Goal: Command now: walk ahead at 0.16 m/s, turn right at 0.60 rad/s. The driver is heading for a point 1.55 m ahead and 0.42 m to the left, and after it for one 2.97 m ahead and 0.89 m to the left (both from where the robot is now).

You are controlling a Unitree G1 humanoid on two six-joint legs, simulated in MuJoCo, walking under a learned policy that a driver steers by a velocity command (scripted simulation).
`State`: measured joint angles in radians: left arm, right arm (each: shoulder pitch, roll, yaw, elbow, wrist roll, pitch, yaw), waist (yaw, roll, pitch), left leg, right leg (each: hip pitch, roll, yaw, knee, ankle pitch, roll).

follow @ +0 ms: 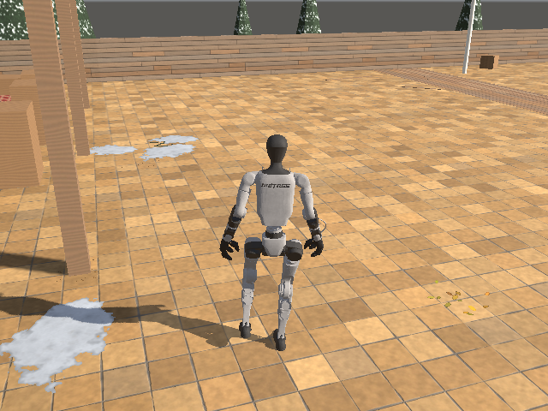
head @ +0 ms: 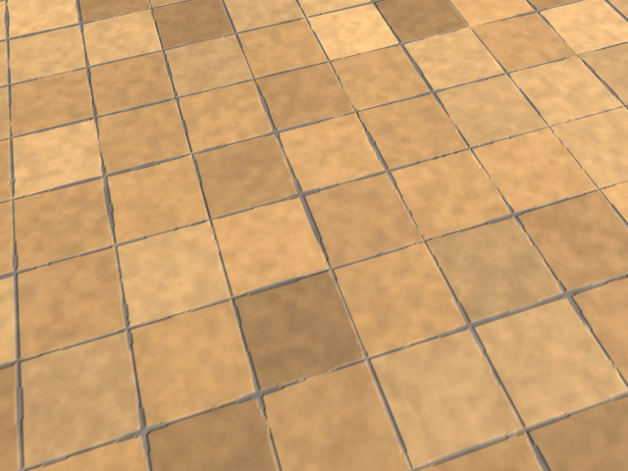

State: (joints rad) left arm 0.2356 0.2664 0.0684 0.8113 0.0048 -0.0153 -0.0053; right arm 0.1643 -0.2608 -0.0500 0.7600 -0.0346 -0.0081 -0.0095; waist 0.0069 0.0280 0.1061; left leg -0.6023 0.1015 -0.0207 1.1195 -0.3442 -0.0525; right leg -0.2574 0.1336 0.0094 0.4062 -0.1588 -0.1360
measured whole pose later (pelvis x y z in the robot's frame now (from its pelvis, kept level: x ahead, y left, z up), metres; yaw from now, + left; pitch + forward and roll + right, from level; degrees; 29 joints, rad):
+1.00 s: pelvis +0.09 +0.01 +0.01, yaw +10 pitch +0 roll +1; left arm 0.21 0.26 0.02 0.76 0.02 0.01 0.05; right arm 0.21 -0.34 -0.09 0.79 -0.02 0.08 0.03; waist -0.01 0.06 0.05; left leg -0.48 -0.08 -0.08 1.08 -0.39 -0.03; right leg -0.18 0.02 -0.03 0.39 -0.22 -0.06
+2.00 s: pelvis +0.09 +0.03 +0.01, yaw +31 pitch -1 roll +0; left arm 0.18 0.23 -0.01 0.85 0.01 0.01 0.02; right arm 0.23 -0.26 0.00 0.91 -0.01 0.02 -0.02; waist -0.01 0.02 0.04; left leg -0.13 -0.08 -0.11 0.38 -0.22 0.03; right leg -0.15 0.03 0.00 0.40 -0.23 -0.04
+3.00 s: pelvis +0.27 +0.19 -0.01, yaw +31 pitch +1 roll +0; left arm -0.01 0.22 0.01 0.89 0.02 -0.03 -0.03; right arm 0.50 -0.17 0.01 1.11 -0.02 -0.09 -0.01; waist -0.06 -0.02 0.05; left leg 0.17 -0.07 0.03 0.15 -0.34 0.07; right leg -0.60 -0.02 -0.10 0.65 -0.10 -0.07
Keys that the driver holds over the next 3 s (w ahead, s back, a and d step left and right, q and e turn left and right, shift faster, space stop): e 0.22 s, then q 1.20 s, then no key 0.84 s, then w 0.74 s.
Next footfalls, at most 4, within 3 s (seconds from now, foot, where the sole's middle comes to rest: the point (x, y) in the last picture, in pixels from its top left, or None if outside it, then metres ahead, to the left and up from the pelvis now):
0.36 left None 0.19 0.12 -0.78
0.82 right None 0.14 -0.07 -0.78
1.30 left None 0.06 0.12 -0.78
1.80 right None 0.17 -0.04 -0.78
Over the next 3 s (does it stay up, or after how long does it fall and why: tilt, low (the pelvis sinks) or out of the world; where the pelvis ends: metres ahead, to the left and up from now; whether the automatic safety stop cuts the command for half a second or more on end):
stays up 0.27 0.19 -0.01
